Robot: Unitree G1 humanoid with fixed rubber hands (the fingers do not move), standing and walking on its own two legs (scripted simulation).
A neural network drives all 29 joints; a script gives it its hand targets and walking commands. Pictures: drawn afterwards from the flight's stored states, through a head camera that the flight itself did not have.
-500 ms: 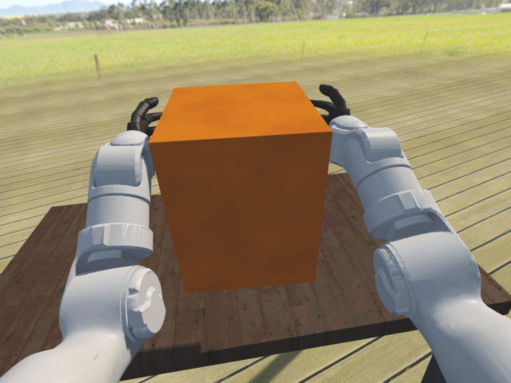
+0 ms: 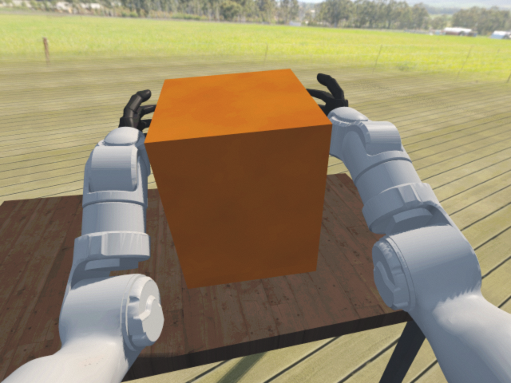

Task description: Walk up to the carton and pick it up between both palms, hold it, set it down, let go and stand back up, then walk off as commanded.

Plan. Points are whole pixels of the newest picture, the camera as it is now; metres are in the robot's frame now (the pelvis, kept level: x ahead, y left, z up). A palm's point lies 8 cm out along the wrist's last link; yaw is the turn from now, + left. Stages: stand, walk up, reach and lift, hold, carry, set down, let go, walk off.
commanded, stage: hold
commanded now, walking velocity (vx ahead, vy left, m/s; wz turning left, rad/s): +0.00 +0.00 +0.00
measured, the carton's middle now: (240, 175) +0.37 -0.02 +0.24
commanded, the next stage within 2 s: none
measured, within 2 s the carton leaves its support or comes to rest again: neither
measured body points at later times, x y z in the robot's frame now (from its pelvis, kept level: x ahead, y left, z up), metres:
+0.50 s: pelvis +0.00 -0.01 +0.00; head -0.09 +0.05 +0.44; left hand +0.40 +0.16 +0.29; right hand +0.39 -0.13 +0.35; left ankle +0.02 +0.13 -0.74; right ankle +0.02 -0.13 -0.74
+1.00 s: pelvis +0.00 -0.01 +0.00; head -0.10 -0.03 +0.44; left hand +0.38 +0.14 +0.31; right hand +0.39 -0.16 +0.31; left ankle +0.02 +0.13 -0.74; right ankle +0.02 -0.13 -0.74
